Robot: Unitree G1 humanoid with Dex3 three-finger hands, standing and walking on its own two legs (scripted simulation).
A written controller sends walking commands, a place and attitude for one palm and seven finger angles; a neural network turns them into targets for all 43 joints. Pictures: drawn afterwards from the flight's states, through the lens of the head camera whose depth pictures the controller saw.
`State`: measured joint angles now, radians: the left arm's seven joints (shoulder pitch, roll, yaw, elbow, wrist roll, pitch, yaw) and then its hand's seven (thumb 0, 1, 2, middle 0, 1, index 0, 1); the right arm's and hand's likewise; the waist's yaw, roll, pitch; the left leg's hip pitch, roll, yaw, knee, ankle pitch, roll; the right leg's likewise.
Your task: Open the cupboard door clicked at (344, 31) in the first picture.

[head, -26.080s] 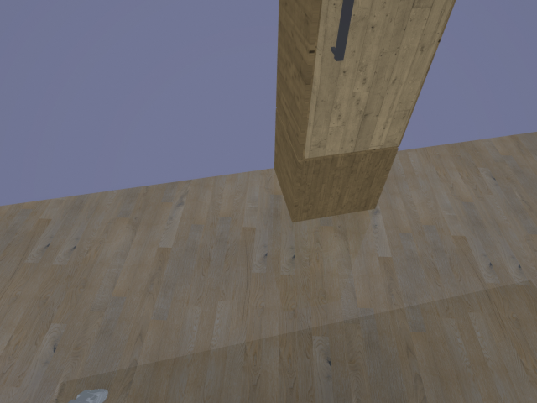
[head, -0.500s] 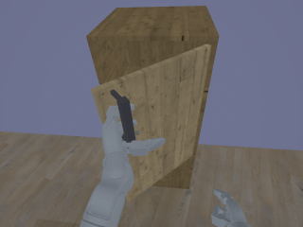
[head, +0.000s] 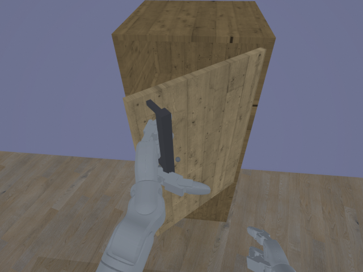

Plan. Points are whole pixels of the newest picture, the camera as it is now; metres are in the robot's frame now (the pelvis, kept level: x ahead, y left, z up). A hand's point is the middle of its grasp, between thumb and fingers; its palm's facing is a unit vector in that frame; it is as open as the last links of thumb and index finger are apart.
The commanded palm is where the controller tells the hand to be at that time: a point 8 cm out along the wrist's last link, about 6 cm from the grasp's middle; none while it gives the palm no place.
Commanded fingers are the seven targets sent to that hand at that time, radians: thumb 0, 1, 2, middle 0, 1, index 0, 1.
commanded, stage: slide the hand sideways off the handle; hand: left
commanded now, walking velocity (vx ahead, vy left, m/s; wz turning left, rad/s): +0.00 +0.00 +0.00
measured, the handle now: (160, 140) +0.34 +0.08 +0.15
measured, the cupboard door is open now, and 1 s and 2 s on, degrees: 42 46 46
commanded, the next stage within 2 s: draw the hand back to the body in 1.12 s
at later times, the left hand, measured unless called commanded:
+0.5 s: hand (175, 181) +0.24 +0.04 +0.15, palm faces -0.12 -0.99 +0.00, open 16.3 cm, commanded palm +0.21 +0.10 +0.15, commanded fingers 0.00 -0.50 0.30 -0.15 -0.30 -0.15 -0.30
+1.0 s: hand (134, 206) +0.19 +0.10 +0.15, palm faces -0.01 -1.00 -0.05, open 16.3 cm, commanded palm +0.16 +0.15 +0.15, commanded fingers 0.00 -0.50 0.30 -0.15 -0.30 -0.15 -0.30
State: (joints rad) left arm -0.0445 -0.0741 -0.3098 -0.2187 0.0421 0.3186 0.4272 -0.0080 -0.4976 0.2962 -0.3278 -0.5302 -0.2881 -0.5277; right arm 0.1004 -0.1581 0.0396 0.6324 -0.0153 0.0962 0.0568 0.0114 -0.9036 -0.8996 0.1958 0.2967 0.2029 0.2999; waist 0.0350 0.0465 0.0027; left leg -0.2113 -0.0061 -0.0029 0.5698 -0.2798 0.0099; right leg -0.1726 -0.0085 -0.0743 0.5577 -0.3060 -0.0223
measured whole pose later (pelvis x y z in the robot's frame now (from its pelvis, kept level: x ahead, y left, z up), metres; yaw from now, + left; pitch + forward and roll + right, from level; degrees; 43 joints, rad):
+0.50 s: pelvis +0.00 -0.01 +0.00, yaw -2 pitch -5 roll +0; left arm 0.17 0.06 -0.24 -0.38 -0.08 0.26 0.11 -0.01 -0.50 0.30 -0.18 -0.31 -0.16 -0.30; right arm 0.14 -0.19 0.07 0.51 0.01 0.11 -0.01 0.01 -0.90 -0.90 0.20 0.30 0.20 0.30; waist 0.02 0.06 -0.02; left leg -0.17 0.02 0.02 0.52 -0.25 0.00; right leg -0.14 0.02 -0.05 0.50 -0.27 -0.03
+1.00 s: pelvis +0.02 -0.02 +0.00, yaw -1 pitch -2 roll +0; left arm 0.62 0.17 -0.03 -0.67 -0.18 0.13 -0.07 -0.01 -0.50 0.30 -0.18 -0.31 -0.16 -0.30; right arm 0.24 -0.22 0.05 0.47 0.03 -0.05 -0.02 0.01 -0.90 -0.90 0.20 0.30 0.20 0.30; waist 0.05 0.07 -0.05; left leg -0.23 0.03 0.00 0.60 -0.33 -0.02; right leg -0.19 0.03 -0.07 0.58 -0.35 -0.04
